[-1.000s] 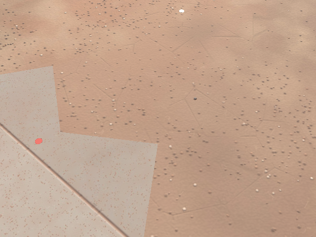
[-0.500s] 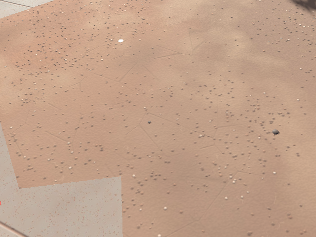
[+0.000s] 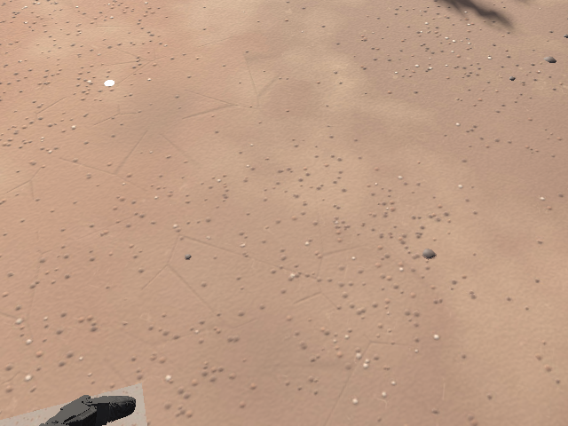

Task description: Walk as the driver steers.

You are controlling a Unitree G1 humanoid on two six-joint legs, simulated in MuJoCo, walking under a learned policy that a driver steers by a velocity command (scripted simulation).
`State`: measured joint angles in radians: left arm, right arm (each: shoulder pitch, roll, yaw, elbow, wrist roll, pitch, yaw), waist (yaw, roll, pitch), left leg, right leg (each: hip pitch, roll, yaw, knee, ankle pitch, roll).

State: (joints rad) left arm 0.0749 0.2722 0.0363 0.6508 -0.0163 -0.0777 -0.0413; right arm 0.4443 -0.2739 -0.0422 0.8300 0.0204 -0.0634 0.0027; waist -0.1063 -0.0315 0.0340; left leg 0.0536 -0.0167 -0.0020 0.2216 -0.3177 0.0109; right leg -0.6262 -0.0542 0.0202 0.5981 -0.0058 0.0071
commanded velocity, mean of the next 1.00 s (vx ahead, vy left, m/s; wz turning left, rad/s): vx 0.49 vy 0.00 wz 0.36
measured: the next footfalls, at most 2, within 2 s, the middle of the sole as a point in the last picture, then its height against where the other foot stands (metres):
right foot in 0.10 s outside the picture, level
left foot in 0.64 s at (211, 401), level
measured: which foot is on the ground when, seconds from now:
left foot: down 0.00-0.12, up 0.14-0.62, down 0.64-1.00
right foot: up 0.00-0.08, down 0.10-0.66, up 0.68-1.00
